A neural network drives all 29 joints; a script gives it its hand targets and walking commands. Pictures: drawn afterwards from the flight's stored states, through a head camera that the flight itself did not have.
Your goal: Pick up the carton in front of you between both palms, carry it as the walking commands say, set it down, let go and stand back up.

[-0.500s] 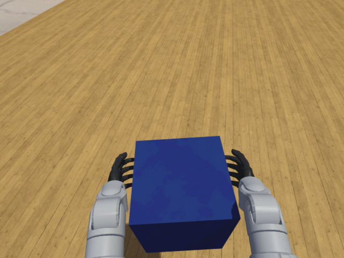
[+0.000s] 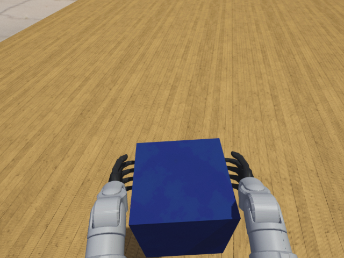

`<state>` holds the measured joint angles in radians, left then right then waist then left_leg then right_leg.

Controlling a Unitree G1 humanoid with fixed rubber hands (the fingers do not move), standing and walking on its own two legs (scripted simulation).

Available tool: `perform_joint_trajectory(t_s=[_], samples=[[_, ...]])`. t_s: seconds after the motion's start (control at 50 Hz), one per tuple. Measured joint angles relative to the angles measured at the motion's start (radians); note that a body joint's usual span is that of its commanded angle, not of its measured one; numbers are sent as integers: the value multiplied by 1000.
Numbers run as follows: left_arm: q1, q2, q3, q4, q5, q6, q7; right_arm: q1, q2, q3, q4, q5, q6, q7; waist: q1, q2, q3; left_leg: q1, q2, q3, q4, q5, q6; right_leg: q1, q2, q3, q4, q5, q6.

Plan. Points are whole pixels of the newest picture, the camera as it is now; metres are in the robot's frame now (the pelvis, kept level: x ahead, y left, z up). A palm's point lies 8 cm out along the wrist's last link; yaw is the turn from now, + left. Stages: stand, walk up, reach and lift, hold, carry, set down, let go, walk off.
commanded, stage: carry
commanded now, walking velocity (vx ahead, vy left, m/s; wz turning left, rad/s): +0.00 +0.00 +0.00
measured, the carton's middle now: (181, 200) +0.29 +0.00 -0.05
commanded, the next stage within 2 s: hold in 0.44 s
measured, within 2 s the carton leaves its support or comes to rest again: neither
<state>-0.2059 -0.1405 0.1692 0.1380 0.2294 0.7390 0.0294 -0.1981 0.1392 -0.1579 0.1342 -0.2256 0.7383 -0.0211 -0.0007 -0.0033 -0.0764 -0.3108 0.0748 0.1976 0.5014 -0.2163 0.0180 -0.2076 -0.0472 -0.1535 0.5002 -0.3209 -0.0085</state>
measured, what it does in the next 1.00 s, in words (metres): stands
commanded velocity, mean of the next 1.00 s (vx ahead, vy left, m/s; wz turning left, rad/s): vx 0.00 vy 0.00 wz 0.00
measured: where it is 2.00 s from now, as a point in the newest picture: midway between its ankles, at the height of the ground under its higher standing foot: outside the picture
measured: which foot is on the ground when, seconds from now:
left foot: down 0.00-1.00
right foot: down 0.00-1.00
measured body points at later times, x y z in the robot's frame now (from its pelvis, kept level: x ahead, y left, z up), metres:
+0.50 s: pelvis -0.01 +0.00 +0.00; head -0.02 +0.00 +0.45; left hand +0.29 +0.15 +0.03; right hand +0.29 -0.15 +0.03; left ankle +0.03 +0.11 -0.74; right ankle -0.04 -0.11 -0.74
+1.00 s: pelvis -0.05 +0.01 +0.00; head -0.09 +0.02 +0.45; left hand +0.27 +0.14 +0.04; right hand +0.25 -0.16 +0.04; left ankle +0.03 +0.12 -0.74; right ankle -0.04 -0.11 -0.74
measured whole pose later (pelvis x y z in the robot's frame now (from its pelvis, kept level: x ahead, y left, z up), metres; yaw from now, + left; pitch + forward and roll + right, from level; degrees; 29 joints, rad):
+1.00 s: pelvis -0.05 +0.01 +0.00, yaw -4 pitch -9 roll +0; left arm -0.32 -0.17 0.27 0.29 0.31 0.72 0.01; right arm -0.32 0.17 -0.27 0.34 -0.30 0.68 0.02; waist 0.00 -0.03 0.05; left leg -0.12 -0.02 -0.03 0.41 -0.14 0.00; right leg -0.05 0.02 0.06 0.44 -0.24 -0.01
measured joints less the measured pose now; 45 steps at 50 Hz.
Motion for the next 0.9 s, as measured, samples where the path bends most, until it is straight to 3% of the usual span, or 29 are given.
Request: perform_joint_trajectory(t_s=[0.44,0.48,0.56,0.62,0.9], samples=[[-5,-1,4,9,4,1,-1,-5,1,-4,8,-5,2,1,-1,1,-4,-13,4,-3,-1,15,-2,-17,2,-2,10,8,-5],[1,0,1,-5,5,-3,-1,-3,1,1,6,-6,-8,4,4,-10,46,47,-26,-59,-41,33,8,35,16,49,-20,61,-11],[24,4,-12,-18,10,-9,2,9,-1,12,15,-12,-25,10,9,-13,107,147,-57,-167,-118,67,-21,128,50,135,-93,57,-7],[12,2,-7,2,14,-12,2,3,0,1,33,-12,-31,10,0,-18,127,178,-60,-182,-141,80,-33,158,58,153,-116,78,-5],[-65,-14,54,102,65,-8,-15,-75,16,-68,147,-49,-39,28,1,-23,128,203,-78,-207,-117,89,-19,169,65,188,-79,88,-2]])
